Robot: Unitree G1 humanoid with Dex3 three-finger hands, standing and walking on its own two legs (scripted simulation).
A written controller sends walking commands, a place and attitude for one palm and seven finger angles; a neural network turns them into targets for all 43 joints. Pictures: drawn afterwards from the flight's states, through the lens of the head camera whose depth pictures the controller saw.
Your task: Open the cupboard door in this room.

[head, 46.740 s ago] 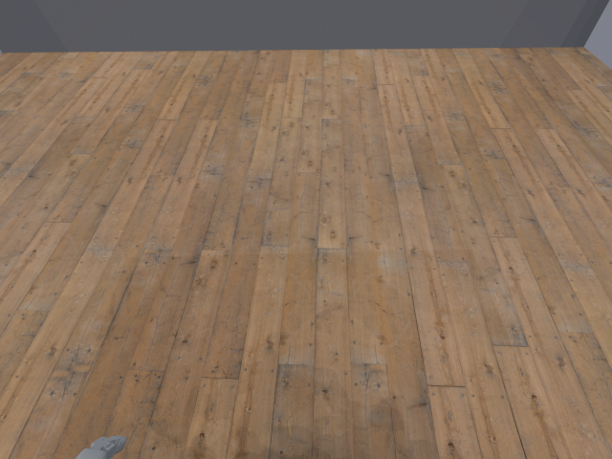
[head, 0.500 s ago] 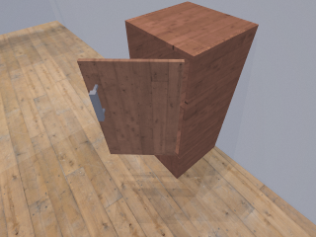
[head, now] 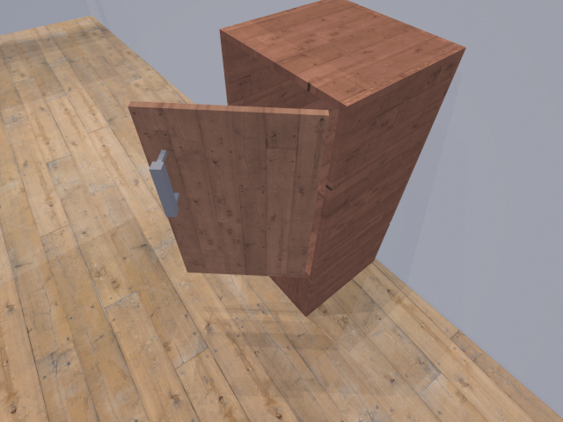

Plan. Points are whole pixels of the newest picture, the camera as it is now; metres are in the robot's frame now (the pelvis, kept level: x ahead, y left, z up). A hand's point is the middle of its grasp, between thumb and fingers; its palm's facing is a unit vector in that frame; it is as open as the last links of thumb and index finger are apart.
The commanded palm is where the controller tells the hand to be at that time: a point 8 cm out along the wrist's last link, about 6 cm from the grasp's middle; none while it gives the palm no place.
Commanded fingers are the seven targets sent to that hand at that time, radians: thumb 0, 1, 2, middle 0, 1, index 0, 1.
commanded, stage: come to a stop and stand still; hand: left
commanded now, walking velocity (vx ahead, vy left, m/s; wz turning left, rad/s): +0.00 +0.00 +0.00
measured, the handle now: (167, 184) +0.57 +0.28 -0.05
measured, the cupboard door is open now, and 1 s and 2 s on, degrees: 48 48 48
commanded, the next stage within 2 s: look again from close up in 0.34 s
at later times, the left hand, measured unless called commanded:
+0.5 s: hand out of the picture +0.04 +0.19 -0.17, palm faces +0.01 -0.98 -0.21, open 7.4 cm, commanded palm none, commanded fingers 0.00 0.90 0.90 -0.20 -0.30 -0.20 -0.30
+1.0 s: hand out of the picture +0.04 +0.18 -0.17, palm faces +0.01 -0.98 -0.20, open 7.4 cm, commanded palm +0.13 +0.23 -0.07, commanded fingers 0.00 0.88 0.89 -0.20 -0.31 -0.20 -0.31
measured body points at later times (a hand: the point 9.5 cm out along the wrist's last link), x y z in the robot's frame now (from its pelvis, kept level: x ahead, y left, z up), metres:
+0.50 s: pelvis +0.03 +0.01 +0.00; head +0.05 +0.01 +0.45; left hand +0.04 +0.24 -0.16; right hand +0.06 -0.22 -0.15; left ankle +0.03 +0.12 -0.74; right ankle -0.02 -0.10 -0.74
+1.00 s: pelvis +0.04 +0.01 +0.00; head +0.05 +0.01 +0.45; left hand +0.04 +0.23 -0.16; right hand +0.05 -0.22 -0.16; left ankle +0.03 +0.12 -0.74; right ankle -0.02 -0.10 -0.74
